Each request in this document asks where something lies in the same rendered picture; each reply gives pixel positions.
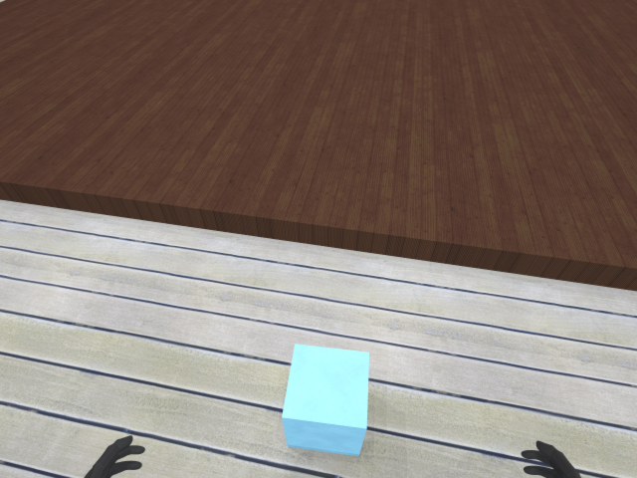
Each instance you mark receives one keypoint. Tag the left robot hand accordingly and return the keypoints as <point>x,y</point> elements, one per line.
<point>105,467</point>

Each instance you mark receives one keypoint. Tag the right robot hand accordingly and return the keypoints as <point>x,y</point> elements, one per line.
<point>552,457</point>

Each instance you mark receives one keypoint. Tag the carton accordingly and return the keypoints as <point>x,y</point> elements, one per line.
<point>326,400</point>

